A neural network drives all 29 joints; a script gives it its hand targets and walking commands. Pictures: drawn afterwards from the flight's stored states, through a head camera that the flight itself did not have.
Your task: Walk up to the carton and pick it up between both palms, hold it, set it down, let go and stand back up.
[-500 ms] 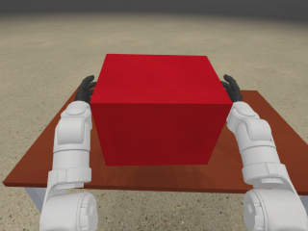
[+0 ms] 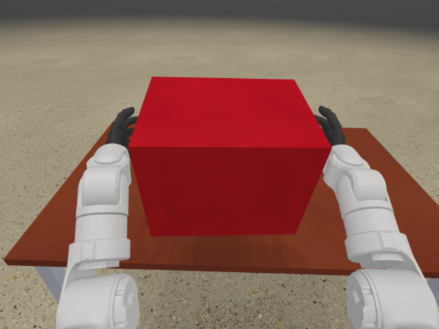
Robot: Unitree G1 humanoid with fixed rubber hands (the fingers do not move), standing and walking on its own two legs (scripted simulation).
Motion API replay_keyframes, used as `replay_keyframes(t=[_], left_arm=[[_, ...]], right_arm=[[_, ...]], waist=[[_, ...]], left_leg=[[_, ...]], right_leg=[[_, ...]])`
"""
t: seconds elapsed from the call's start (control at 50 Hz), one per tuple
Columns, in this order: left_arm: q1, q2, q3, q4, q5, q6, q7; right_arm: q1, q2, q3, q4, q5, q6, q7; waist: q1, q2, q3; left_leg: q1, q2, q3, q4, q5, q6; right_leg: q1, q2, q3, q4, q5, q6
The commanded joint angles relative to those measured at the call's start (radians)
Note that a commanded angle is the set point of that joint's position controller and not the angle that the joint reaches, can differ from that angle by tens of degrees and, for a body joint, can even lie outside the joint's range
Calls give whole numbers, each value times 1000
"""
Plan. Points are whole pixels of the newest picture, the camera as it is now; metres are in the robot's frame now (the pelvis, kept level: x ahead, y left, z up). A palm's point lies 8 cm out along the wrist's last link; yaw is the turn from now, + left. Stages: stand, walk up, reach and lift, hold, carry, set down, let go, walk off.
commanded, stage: hold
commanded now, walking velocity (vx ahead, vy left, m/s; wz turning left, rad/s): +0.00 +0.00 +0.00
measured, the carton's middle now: (224, 156) +0.40 +0.01 +0.19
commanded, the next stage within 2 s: set down in 0.56 s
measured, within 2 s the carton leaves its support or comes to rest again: neither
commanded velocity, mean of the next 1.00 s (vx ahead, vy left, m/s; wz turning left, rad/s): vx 0.00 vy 0.00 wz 0.00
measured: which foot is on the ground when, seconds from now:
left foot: down 0.00-1.00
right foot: down 0.00-1.00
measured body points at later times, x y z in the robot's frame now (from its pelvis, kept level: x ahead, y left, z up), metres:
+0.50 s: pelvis +0.00 +0.00 +0.00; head -0.07 +0.01 +0.44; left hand +0.37 +0.20 +0.23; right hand +0.38 -0.18 +0.23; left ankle +0.03 +0.12 -0.75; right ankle +0.04 -0.13 -0.75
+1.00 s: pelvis +0.02 +0.00 +0.00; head -0.05 +0.01 +0.45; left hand +0.39 +0.21 +0.24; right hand +0.42 -0.17 +0.24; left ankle +0.03 +0.12 -0.75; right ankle +0.04 -0.13 -0.75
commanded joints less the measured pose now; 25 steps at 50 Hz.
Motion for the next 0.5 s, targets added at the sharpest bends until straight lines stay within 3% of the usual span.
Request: replay_keyframes(t=[0.0, 0.02, 0.06, 0.08, 0.1, 0.12, 0.14, 0.16, 0.18, 0.2, 0.24, 0.28, 0.3, 0.34, 0.36, 0.38, 0.4, 0.44, 0.46, 0.48], left_arm=[[-734, -499, -404, -200, -183, -69, -180], [-719, -498, -407, -211, -195, -67, -181], [-738, -506, -413, -219, -195, -78, -179], [-738, -506, -415, -225, -191, -78, -177], [-702, -518, -406, -241, -183, -73, -175], [-767, -513, -424, -246, -204, -82, -170], [-746, -521, -438, -265, -212, -82, -165], [-734, -517, -416, -215, -198, -77, -167], [-726, -516, -418, -210, -203, -78, -168], [-728, -510, -404, -181, -192, -67, -172], [-718, -507, -430, -245, -195, -73, -169], [-759, -495, -388, -162, -187, -73, -170], [-721, -505, -389, -186, -188, -70, -173], [-724, -509, -412, -199, -182, -71, -170], [-755, -506, -401, -204, -185, -77, -169], [-722, -517, -413, -220, -195, -71, -166], [-712, -494, -408, -205, -194, -75, -171], [-751, -523, -435, -224, -205, -79, -173], [-751, -530, -460, -269, -221, -79, -165], [-739, -518, -415, -197, -198, -74, -161]], right_arm=[[-709, 501, 348, -201, 107, -42, 146], [-732, 527, 375, -264, 107, -48, 142], [-734, 528, 382, -269, 121, -54, 146], [-743, 540, 383, -260, 126, -56, 144], [-737, 550, 395, -311, 139, -63, 139], [-748, 531, 384, -282, 140, -59, 146], [-733, 535, 387, -298, 135, -58, 143], [-742, 523, 372, -273, 125, -53, 144], [-734, 538, 393, -296, 121, -54, 138], [-736, 510, 367, -243, 113, -47, 138], [-712, 525, 380, -266, 128, -51, 143], [-759, 523, 356, -216, 104, -43, 149], [-733, 527, 358, -233, 114, -42, 144], [-752, 524, 377, -263, 113, -56, 149], [-736, 528, 360, -228, 111, -48, 153], [-759, 533, 377, -308, 119, -57, 148], [-728, 509, 367, -271, 109, -49, 147], [-741, 534, 365, -251, 117, -52, 149], [-756, 529, 383, -328, 129, -62, 145], [-752, 512, 360, -259, 108, -52, 145]], waist=[[-83, 28, -296], [-67, -12, -328], [-61, 10, -348], [-57, -14, -337], [-52, 2, -395], [-62, 26, -365], [-70, 30, -376], [-66, -6, -345], [-62, -4, -340], [-76, -7, -303], [-69, 14, -338], [-56, -14, -287], [-71, -2, -290], [-46, 12, -335], [-63, 3, -324], [-59, -15, -369], [-73, -33, -324], [-72, 24, -344], [-73, 31, -407], [-66, 10, -321]], left_leg=[[1, -41, -5, -95, 39, -5], [2, -44, 4, -90, 81, 5], [14, -49, 5, -86, 80, 2], [7, -42, 3, -89, 96, 5], [26, -46, -1, -73, 140, 1], [13, -48, -7, -74, 105, -10], [5, -50, -5, -67, 132, -10], [9, -42, -7, -76, 95, -2], [8, -49, -1, -69, 119, 0], [-3, -47, -6, -84, 59, 1], [17, -44, 0, -75, 125, -12], [-23, -41, -4, -100, 13, 7], [-29, -44, -5, -98, 41, 4], [-18, -40, -2, -90, 42, 5], [-3, -41, -7, -97, 45, -1], [13, -44, -2, -76, 109, 8], [-2, -45, 0, -89, 77, 0], [1, -35, -5, -88, 63, -4], [14, -40, -6, -68, 120, -14], [-9, -40, -6, -79, 66, -6]], right_leg=[[164, 42, -47, -64, 48, -22], [197, 39, -50, -55, 98, -21], [170, 41, -51, -63, 68, -16], [175, 46, -52, -57, 82, -15], [216, 47, -43, -52, 141, -19], [183, 47, -47, -54, 95, -20], [210, 45, -45, -48, 132, -22], [182, 46, -47, -56, 93, -27], [193, 42, -49, -58, 116, -21], [169, 45, -49, -70, 56, -21], [190, 49, -53, -53, 121, -23], [144, 43, -44, -73, 8, -25], [182, 38, -42, -66, 52, -19], [190, 43, -41, -57, 52, -29], [173, 42, -47, -58, 49, -25], [193, 46, -39, -52, 120, -23], [198, 43, -50, -64, 90, -20], [182, 43, -42, -54, 81, -31], [204, 49, -47, -40, 138, -30], [175, 50, -47, -58, 62, -30]])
